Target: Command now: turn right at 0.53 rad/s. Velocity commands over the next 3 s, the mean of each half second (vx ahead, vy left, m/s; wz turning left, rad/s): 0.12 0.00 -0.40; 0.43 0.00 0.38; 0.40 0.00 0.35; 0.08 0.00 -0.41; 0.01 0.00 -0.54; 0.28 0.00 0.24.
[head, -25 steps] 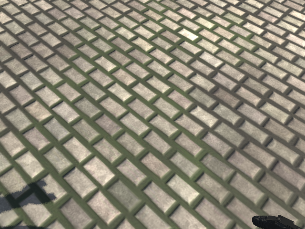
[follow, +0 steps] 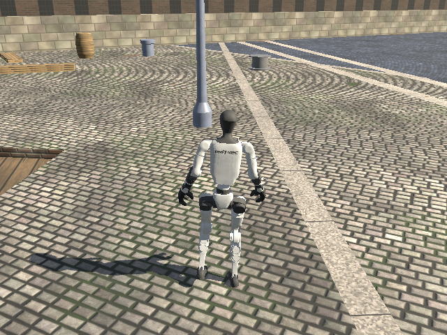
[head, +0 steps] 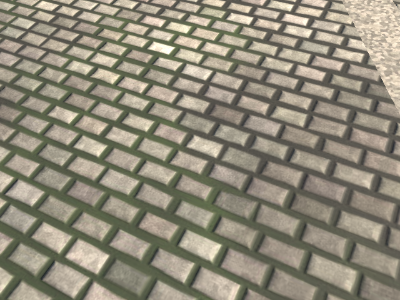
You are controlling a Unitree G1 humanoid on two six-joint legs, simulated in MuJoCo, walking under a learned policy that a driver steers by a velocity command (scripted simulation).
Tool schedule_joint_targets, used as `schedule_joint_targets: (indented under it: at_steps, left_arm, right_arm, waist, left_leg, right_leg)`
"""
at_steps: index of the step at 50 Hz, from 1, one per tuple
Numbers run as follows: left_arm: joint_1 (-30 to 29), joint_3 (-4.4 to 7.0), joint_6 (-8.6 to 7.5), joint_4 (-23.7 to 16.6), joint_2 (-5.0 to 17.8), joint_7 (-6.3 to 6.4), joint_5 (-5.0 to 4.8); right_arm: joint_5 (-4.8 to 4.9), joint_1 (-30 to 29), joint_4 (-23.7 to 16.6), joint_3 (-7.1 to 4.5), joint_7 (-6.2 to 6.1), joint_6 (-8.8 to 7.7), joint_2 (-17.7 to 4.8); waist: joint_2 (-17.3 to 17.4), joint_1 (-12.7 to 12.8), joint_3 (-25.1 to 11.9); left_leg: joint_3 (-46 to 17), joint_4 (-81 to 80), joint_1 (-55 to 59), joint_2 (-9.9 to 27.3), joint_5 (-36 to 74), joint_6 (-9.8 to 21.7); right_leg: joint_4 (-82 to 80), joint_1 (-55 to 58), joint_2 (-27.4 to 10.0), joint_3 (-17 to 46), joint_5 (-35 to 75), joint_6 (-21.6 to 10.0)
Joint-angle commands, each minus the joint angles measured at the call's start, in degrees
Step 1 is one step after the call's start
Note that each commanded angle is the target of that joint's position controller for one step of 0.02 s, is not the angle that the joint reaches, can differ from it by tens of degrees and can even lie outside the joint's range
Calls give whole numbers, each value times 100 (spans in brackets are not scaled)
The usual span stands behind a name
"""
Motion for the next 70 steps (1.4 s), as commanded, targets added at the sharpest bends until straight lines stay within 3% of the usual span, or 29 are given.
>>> schedule_joint_targets:
  at_steps: [1,10,11,12,13,14,15,18,23,26,29,30,31,32,33,34,39,45,50,52,54,55,56,57,58,60,64,67,70]
  left_arm:
    - [-62,302,-13,-457,1023,74,-11]
    - [-629,368,141,-803,1040,-5,-114]
    - [-631,349,160,-848,953,15,-136]
    - [-432,275,166,-875,680,10,-79]
    - [-255,270,103,-1005,607,-25,-110]
    - [-391,369,7,-994,995,-35,-13]
    - [-391,427,-23,-898,1169,-68,-23]
    - [-261,297,-60,-704,705,-133,69]
    - [-933,72,-387,-894,254,-234,48]
    - [-859,118,-521,-901,375,-296,-57]
    - [-56,247,-584,-643,530,-266,-113]
    - [515,294,-606,-573,635,-203,-85]
    - [1273,379,-599,-508,1058,-126,69]
    - [1521,504,-599,-346,1459,-196,162]
    - [1200,367,-657,-396,995,-226,103]
    - [901,265,-688,-407,677,-227,54]
    - [493,188,-766,-253,380,-210,121]
    - [585,256,-714,39,640,-127,83]
    - [850,318,-590,306,909,-121,-50]
    - [837,371,-514,320,1143,-91,-84]
    - [724,370,-444,264,1242,-50,-130]
    - [812,267,-491,128,1007,-32,-14]
    - [1275,-16,-644,-234,230,-116,103]
    - [700,86,-884,-308,795,-205,-72]
    - [152,111,-951,-486,927,-230,-255]
    - [29,100,-941,-462,800,-132,32]
    - [321,102,-695,-381,704,-154,149]
    - [-86,-23,-660,-428,419,-168,195]
    - [-633,-97,-725,-465,294,-271,99]
  right_arm:
    - [27,-386,-462,-4,27,-136,-234]
    - [98,248,-327,-62,268,-393,-391]
    - [76,437,-258,-106,282,-405,-491]
    - [-15,687,-262,-177,260,-381,-799]
    - [-155,673,-254,-249,254,-317,-1222]
    - [-237,547,-378,-205,255,-369,-980]
    - [-157,335,-448,-119,214,-398,-699]
    - [28,498,-320,10,145,-449,-500]
    - [92,960,-173,-9,221,-463,-719]
    - [152,1233,-122,-72,280,-435,-985]
    - [201,1200,-128,10,308,-382,-764]
    - [157,1084,-182,110,325,-411,-410]
    - [77,942,-385,279,343,-481,177]
    - [229,979,-589,182,285,-565,-184]
    - [279,1008,-505,53,277,-578,-615]
    - [260,1018,-416,20,312,-555,-649]
    - [158,919,-297,85,412,-447,-235]
    - [111,11,-632,207,555,-422,-50]
    - [150,-617,-977,231,750,-431,-115]
    - [133,-360,-1013,116,764,-396,-354]
    - [164,1180,-678,-180,682,-332,-885]
    - [173,2029,-496,-330,548,-251,-1287]
    - [224,1626,-645,-350,521,-327,-1821]
    - [132,1837,-742,-193,534,-377,-1299]
    - [80,1678,-635,-105,542,-445,-1000]
    - [91,937,-685,12,539,-523,-684]
    - [25,619,-680,42,449,-595,-687]
    - [0,729,-421,93,356,-588,-660]
    - [8,1056,-173,138,306,-548,-662]
  waist:
    - [-880,73,-713]
    - [-1060,-211,-759]
    - [-935,-272,-804]
    - [-90,-226,-1068]
    - [1478,3,-794]
    - [1278,-144,-546]
    - [900,-81,-393]
    - [658,-153,-152]
    - [819,-429,43]
    - [927,-393,15]
    - [617,94,-130]
    - [442,390,-422]
    - [-803,656,-966]
    - [-1679,583,-865]
    - [-1220,455,-382]
    - [-1184,303,-21]
    - [-734,49,210]
    - [-537,217,434]
    - [-448,264,566]
    - [-701,-16,131]
    - [-658,-911,-780]
    - [-19,-1211,-1306]
    - [1541,-431,-2067]
    - [742,-886,-2507]
    - [483,-878,-1612]
    - [-238,-309,-664]
    - [20,91,-340]
    - [97,-43,-220]
    - [215,-408,-364]
  left_leg:
    - [-162,-765,-378,24,80,-70]
    - [-57,-3232,1345,-186,601,241]
    - [-121,-3718,1931,41,1180,356]
    - [-1014,-3927,2806,1071,1096,771]
    - [-2465,-4204,2983,2120,1069,1658]
    - [-2967,-4448,2555,2508,-41,2082]
    - [-2536,-4525,2373,2165,-896,1892]
    - [-1768,-4652,2427,1534,-969,1529]
    - [-1113,-4770,1973,1155,20,1571]
    - [-1258,-4581,1648,1256,-66,1659]
    - [-1395,-4054,981,1060,-266,1401]
    - [-1170,-3336,356,732,-404,1107]
    - [-408,-1375,-781,81,-874,672]
    - [-300,-118,-1587,41,-1321,628]
    - [-550,601,-1831,349,-934,686]
    - [-529,809,-2016,415,-434,726]
    - [-368,813,-1719,656,1123,542]
    - [124,-980,-1290,646,2237,435]
    - [618,-1951,-895,481,1771,845]
    - [980,-1996,-124,66,1175,1106]
    - [1060,-2405,2117,-385,1290,1493]
    - [-151,-2446,3974,293,1248,1790]
    - [-3786,-3321,5631,1923,29,3048]
    - [-4452,-4059,5600,2050,-643,2937]
    - [-3533,-4113,4917,1849,-276,2591]
    - [-2259,-4180,3147,1331,1092,2208]
    - [-1446,-4462,1798,1065,2832,2253]
    - [-418,-4294,1463,685,4539,1902]
    - [-95,-4203,1633,577,4224,1557]
  right_leg:
    - [-590,1229,-1281,1647,1421,-898]
    - [-179,666,-901,2412,1568,-708]
    - [7,328,-690,2288,1068,-485]
    - [879,-506,-256,1748,-763,-183]
    - [1957,-1905,691,515,-2390,126]
    - [3102,-2301,155,550,-2169,296]
    - [3474,-2313,-3,545,-1649,329]
    - [3821,-2504,-42,317,-800,548]
    - [1809,-1498,-259,-478,-493,607]
    - [814,-587,-97,-589,-810,562]
    - [-397,1097,-97,-570,133,330]
    - [-435,2118,-556,-145,11,212]
    - [-746,3287,-1876,1438,-799,-203]
    - [-1326,2770,-2743,3078,-2122,-901]
    - [-1490,2420,-2568,2944,-2772,-961]
    - [-1579,2199,-2266,2375,-2530,-780]
    - [-1859,1522,-1656,241,419,-508]
    - [-1985,1312,-1613,-901,1278,-475]
    - [-1613,1955,-1846,-1374,2492,-360]
    - [-764,2227,-1858,-1550,4808,-264]
    - [1330,1635,-1633,-1770,5523,-42]
    - [3128,67,-1364,-1695,3144,195]
    - [5444,-2290,-69,-1027,-1993,545]
    - [5787,-2821,-193,229,-1922,420]
    - [5563,-3085,-430,139,-1444,303]
    - [4427,-2486,-884,70,-744,302]
    - [3668,-1811,-971,-108,-349,609]
    - [2436,-1561,-844,-391,729,729]
    - [1210,-1064,-586,-517,2209,582]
